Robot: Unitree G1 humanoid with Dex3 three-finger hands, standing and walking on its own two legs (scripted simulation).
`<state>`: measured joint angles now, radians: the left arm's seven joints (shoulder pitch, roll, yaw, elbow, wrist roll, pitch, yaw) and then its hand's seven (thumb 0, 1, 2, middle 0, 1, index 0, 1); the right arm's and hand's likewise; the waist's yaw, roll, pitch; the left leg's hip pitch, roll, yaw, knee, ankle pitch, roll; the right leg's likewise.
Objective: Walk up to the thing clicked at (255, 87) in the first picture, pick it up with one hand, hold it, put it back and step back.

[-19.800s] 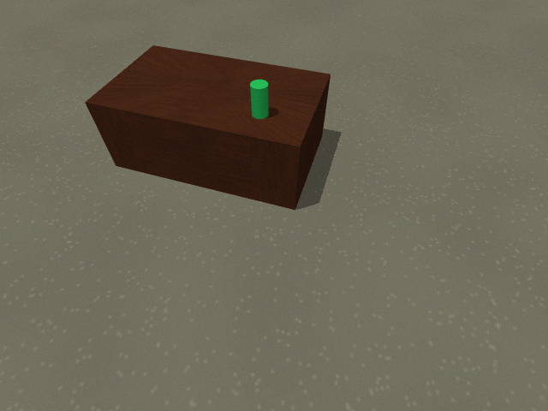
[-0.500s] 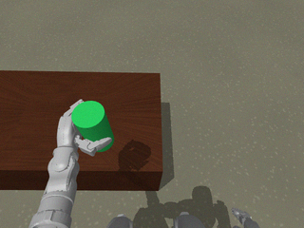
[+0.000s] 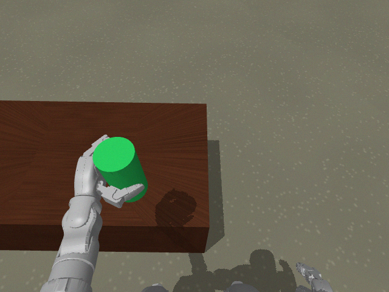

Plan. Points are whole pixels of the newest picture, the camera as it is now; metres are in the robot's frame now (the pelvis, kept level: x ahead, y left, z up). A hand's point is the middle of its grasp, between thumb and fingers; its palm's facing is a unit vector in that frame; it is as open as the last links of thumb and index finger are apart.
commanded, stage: hold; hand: left
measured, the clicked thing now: (123, 172) +0.34 +0.16 +0.05
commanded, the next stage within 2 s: none
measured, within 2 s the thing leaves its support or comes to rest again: neither
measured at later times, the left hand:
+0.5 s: hand (114, 175) +0.33 +0.17 +0.06, palm faces +0.04 -1.00 +0.00, open 10.5 cm
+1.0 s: hand (113, 179) +0.32 +0.17 +0.06, palm faces +0.04 -1.00 +0.00, open 10.5 cm
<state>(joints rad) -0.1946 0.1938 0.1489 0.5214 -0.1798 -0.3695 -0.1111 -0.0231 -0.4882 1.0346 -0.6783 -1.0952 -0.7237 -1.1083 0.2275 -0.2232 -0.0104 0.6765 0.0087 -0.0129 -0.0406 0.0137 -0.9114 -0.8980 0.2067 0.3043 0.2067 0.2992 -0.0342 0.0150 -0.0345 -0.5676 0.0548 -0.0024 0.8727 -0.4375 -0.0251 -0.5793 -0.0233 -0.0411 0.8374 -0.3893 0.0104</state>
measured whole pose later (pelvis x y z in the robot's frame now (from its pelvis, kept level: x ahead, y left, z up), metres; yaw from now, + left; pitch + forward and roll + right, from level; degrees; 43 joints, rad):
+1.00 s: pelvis -0.01 +0.01 +0.01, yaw +0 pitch +5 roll -1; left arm -0.13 0.19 0.14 0.46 -0.19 -0.36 -0.13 -0.02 -0.50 1.05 -0.67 -1.11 -0.72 -1.12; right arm 0.23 -0.22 0.00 0.68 0.01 -0.04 -0.04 0.01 -0.91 -0.90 0.21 0.30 0.21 0.30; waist -0.02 0.01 -0.01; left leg -0.49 0.05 0.00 0.81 -0.40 -0.02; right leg -0.50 -0.03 -0.04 0.77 -0.35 0.02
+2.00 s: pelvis +0.00 +0.01 +0.01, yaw +0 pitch +5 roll -1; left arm -0.16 0.19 0.14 0.49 -0.18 -0.36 -0.11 -0.02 -0.51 1.07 -0.67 -1.12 -0.72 -1.13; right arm 0.23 -0.22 -0.01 0.68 0.02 -0.04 -0.04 0.01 -0.91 -0.90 0.21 0.30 0.21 0.30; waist -0.03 0.01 -0.01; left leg -0.48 0.04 0.00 0.80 -0.40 -0.02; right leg -0.49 -0.03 -0.04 0.76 -0.35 0.02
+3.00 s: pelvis -0.04 +0.01 -0.10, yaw +0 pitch +25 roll -2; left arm -0.69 0.34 0.31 1.07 -0.13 -0.59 -0.16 -0.02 -0.53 1.07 -0.71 -1.07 -0.76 -1.08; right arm 0.28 -0.25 0.00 0.70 -0.05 -0.03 0.02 0.01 -0.91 -0.90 0.21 0.30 0.21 0.30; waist -0.12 0.01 -0.13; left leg -1.24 0.05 -0.04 1.38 -0.57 -0.02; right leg -1.24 -0.03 -0.05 1.32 -0.51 0.01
